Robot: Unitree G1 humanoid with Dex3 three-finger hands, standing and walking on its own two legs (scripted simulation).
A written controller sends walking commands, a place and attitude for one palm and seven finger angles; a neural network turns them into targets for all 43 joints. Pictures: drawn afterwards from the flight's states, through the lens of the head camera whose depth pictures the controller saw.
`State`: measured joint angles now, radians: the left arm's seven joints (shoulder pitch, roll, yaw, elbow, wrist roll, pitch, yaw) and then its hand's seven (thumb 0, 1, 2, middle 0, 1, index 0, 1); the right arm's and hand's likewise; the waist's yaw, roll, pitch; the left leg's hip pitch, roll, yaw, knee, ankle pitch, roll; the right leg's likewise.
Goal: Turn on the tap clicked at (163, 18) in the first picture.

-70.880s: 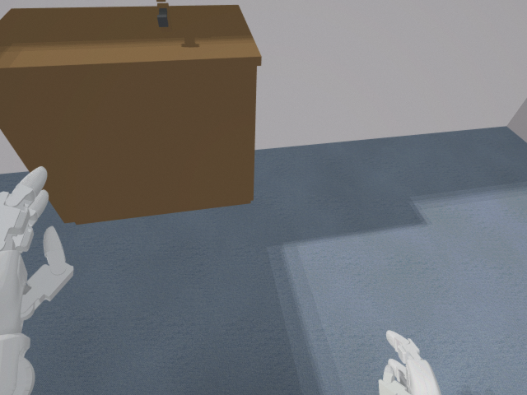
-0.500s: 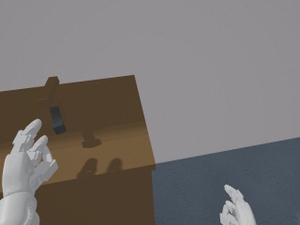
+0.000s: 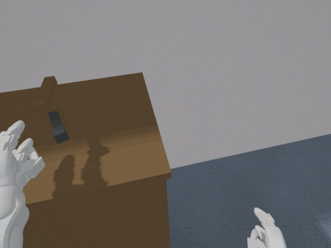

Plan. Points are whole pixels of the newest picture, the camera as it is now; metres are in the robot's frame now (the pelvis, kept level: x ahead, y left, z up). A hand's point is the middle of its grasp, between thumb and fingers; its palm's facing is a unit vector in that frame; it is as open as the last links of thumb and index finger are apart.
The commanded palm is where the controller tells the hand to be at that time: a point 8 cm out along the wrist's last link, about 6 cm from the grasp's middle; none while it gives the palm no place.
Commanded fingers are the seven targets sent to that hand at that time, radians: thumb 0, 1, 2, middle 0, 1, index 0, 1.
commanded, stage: reach beside the lever's end, fingers flat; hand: left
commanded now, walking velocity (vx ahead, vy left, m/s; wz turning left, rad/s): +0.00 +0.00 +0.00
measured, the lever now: (60, 135) +0.34 +0.30 +0.12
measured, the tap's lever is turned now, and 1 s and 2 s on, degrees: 19 19 19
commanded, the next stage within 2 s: push the lever round in 1.62 s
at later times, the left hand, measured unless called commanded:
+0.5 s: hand (27, 157) +0.26 +0.34 +0.12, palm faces +0.53 -0.84 -0.11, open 7.6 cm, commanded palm +0.21 +0.38 +0.13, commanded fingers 0.00 0.90 0.90 -0.17 -0.21 -0.17 -0.21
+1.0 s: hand (24, 149) +0.29 +0.37 +0.11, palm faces +0.56 -0.82 -0.13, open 7.7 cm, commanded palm +0.24 +0.42 +0.11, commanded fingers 0.00 0.90 0.90 -0.15 -0.15 -0.15 -0.15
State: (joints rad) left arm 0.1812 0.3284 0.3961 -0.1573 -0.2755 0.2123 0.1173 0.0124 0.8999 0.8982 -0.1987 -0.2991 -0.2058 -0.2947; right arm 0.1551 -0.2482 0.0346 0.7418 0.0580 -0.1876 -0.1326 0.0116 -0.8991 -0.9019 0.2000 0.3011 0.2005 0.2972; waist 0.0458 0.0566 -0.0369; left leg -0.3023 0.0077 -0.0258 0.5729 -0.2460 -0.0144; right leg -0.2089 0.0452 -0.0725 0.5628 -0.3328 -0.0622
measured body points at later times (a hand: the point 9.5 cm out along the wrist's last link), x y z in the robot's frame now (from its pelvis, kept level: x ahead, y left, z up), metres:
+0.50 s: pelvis +0.01 +0.03 +0.00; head +0.00 +0.03 +0.45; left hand +0.23 +0.38 +0.13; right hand +0.20 -0.19 -0.08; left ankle +0.04 +0.13 -0.73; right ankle -0.02 -0.07 -0.73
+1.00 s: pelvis +0.00 +0.02 +0.00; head +0.00 +0.01 +0.45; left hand +0.25 +0.41 +0.12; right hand +0.14 -0.24 -0.10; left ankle +0.04 +0.13 -0.73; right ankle -0.02 -0.07 -0.73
